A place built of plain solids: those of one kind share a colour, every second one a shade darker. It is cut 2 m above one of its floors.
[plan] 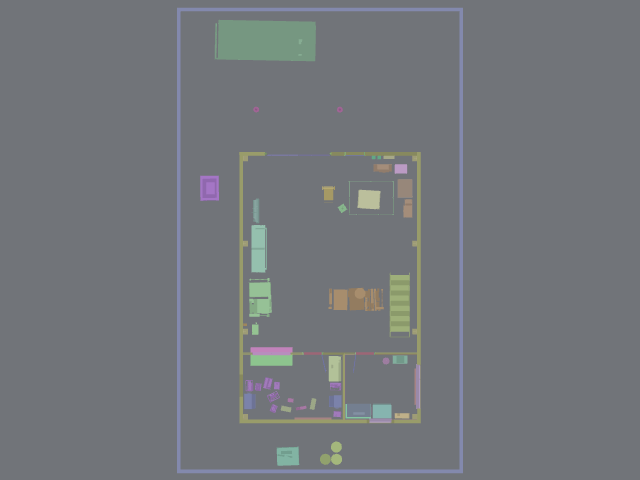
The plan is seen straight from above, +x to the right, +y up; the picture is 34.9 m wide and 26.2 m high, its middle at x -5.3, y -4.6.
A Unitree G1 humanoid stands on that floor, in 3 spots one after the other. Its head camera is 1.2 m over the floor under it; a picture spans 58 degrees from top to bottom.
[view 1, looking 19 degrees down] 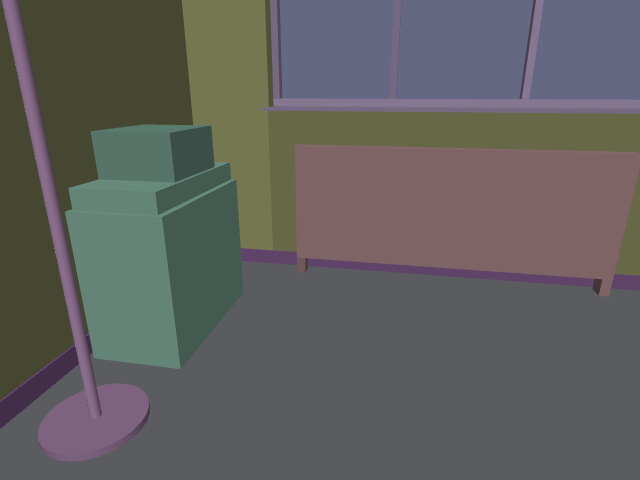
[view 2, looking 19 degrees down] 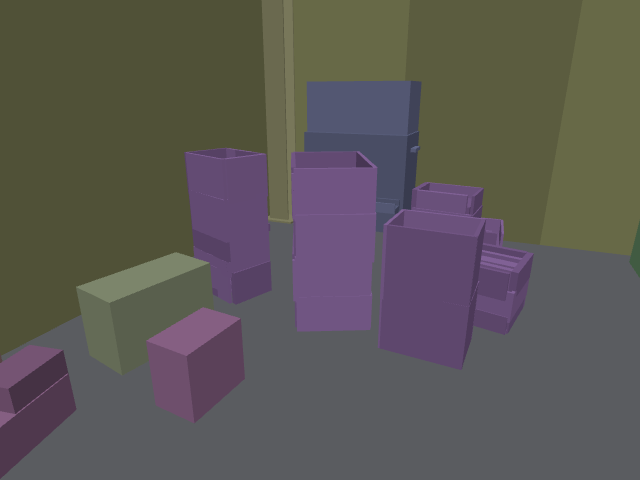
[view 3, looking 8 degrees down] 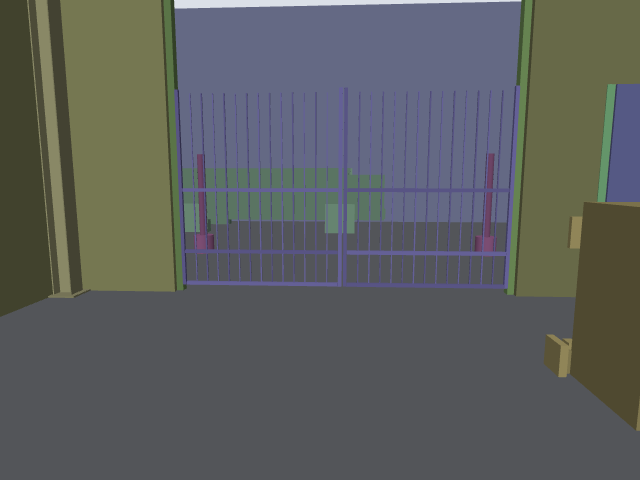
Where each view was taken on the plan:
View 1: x -2.85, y -12.30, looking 11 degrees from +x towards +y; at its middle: radiator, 2.92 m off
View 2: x -5.70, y -12.30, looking -157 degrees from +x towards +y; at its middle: euro_bin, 2.11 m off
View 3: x -6.50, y -4.45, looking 93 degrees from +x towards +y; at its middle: ground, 8.62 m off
